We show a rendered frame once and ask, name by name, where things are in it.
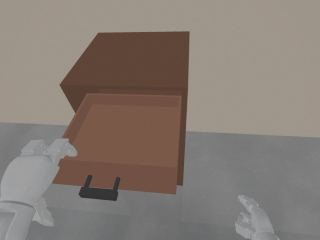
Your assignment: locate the robot left forearm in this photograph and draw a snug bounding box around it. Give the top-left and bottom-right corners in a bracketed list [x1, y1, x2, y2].
[0, 200, 36, 240]

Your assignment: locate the cabinet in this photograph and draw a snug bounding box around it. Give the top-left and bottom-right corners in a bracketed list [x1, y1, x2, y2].
[60, 31, 190, 186]

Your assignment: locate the handle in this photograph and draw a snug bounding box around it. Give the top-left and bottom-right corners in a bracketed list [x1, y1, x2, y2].
[78, 175, 120, 201]

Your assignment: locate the robot right hand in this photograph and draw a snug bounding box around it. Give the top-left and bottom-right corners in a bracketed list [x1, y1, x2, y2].
[235, 194, 274, 240]

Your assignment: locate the drawer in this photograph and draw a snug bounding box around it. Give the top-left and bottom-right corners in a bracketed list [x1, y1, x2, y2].
[53, 93, 182, 195]

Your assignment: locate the robot left hand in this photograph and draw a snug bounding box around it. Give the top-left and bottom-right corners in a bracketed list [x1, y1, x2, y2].
[0, 138, 78, 227]

